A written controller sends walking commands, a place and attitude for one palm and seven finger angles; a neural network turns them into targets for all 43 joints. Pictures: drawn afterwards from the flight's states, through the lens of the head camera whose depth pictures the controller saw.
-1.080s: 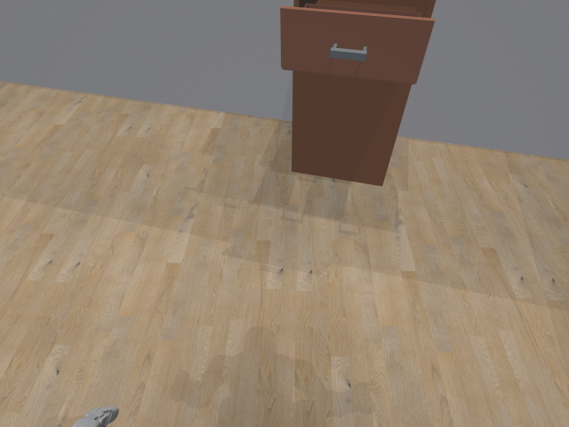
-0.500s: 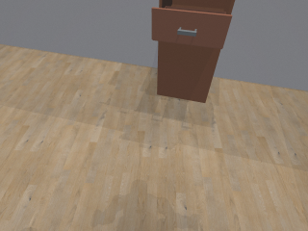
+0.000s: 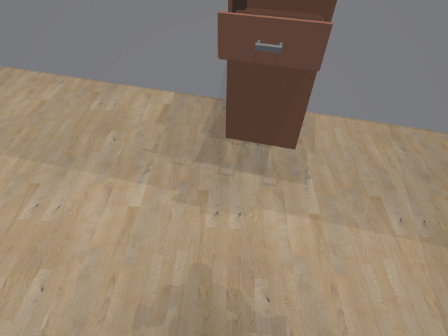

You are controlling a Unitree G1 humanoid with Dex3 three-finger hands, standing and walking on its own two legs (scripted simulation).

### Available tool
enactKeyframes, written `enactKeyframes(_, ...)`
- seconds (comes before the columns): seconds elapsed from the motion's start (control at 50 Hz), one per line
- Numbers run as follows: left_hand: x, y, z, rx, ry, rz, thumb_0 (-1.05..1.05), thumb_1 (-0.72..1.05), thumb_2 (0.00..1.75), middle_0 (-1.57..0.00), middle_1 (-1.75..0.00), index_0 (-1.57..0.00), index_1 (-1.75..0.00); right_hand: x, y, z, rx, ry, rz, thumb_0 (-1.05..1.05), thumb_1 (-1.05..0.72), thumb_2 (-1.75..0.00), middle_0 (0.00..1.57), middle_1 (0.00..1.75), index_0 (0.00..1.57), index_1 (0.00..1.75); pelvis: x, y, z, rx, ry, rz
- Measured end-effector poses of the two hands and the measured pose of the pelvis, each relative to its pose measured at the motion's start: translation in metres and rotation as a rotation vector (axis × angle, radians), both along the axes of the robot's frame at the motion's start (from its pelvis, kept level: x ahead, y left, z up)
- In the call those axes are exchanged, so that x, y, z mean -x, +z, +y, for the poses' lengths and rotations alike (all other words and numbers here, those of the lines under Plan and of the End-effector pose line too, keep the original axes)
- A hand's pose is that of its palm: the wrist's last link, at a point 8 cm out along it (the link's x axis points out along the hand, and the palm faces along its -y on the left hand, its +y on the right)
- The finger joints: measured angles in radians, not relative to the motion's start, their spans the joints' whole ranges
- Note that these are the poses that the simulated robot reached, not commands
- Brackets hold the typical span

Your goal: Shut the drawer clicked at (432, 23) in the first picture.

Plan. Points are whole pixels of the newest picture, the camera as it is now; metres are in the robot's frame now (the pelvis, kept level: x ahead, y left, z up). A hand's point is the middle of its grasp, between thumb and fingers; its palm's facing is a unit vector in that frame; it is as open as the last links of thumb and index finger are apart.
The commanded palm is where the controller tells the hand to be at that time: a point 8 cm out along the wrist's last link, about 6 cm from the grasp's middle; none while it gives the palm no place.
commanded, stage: look at it before walking up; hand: left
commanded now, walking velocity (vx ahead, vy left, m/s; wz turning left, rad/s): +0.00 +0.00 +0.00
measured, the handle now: (269, 45) +1.13 -0.11 +0.02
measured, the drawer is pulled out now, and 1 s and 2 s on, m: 0.29 0.29 0.29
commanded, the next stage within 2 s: walk to a spot facing it in 0.36 s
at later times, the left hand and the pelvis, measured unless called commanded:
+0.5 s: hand out of the picture +0.08 +0.25 -0.16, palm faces -0.02 -0.94 -0.33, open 7.4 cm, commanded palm none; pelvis +0.01 +0.00 +0.00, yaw +0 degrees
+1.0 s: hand out of the picture +0.07 +0.14 -0.17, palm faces -0.12 -0.98 -0.16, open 7.4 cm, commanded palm none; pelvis +0.12 -0.03 +0.00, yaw -12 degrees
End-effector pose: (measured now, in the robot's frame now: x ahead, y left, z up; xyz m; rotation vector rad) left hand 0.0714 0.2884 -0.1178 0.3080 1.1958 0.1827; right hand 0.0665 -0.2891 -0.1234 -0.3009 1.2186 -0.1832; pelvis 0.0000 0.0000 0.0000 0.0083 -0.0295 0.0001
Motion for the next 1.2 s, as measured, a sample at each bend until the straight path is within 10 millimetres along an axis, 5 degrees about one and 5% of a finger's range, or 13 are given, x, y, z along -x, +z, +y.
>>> enactKeyframes(0.54,0.002,-0.003,0.006,-0.003,0.014,0.033,0.01,0.90,0.89,-0.20,-0.30,-0.20,-0.30,-0.015,0.001,0.006,0.006,0.006,-0.003,0.01,-0.91,-0.90,0.20,0.30,0.20,0.30,-0.009,0.000,0.005,0.001,-0.010,0.008)
enactKeyframes(0.66,0.009,-0.018,-0.015,0.048,0.000,0.108,0.00,0.90,0.89,-0.20,-0.30,-0.20,-0.30,-0.003,-0.013,0.020,-0.050,-0.060,0.003,0.01,-0.91,-0.90,0.20,0.30,0.20,0.30,-0.025,-0.007,0.001,-0.007,-0.072,0.020)
enactKeyframes(0.84,-0.004,-0.032,-0.073,0.108,-0.007,0.149,0.01,0.90,0.89,-0.20,-0.30,-0.20,-0.30,0.027,-0.043,0.016,-0.125,-0.185,0.140,0.01,-0.91,-0.90,0.20,0.30,0.20,0.30,-0.065,-0.020,-0.026,0.007,-0.144,0.018)
enactKeyframes(0.92,0.000,-0.024,-0.093,0.134,-0.002,0.219,0.00,0.90,0.89,-0.20,-0.30,-0.20,-0.30,-0.003,-0.031,0.015,-0.136,-0.209,0.116,0.01,-0.91,-0.90,0.20,0.30,0.20,0.30,-0.089,-0.009,-0.030,0.001,-0.179,0.028)
enactKeyframes(1.02,-0.008,-0.019,-0.103,0.160,-0.022,0.325,0.00,0.90,0.89,-0.20,-0.30,-0.20,-0.30,-0.066,-0.019,0.017,-0.147,-0.242,-0.001,0.01,-0.91,-0.90,0.20,0.30,0.20,0.30,-0.123,-0.003,-0.029,0.000,-0.222,0.046)
enactKeyframes(1.12,-0.045,-0.025,-0.093,0.161,-0.026,0.365,0.00,0.90,0.89,-0.20,-0.30,-0.20,-0.30,-0.142,-0.014,0.027,-0.148,-0.228,-0.089,0.01,-0.91,-0.90,0.20,0.30,0.20,0.30,-0.167,-0.007,-0.020,0.013,-0.254,0.049)
enactKeyframes(1.2,-0.093,-0.043,-0.072,0.156,-0.039,0.376,0.00,0.90,0.89,-0.20,-0.30,-0.20,-0.30,-0.206,-0.016,0.038,-0.124,-0.214,-0.167,0.01,-0.91,-0.90,0.20,0.30,0.20,0.30,-0.213,-0.020,-0.008,0.022,-0.283,0.042)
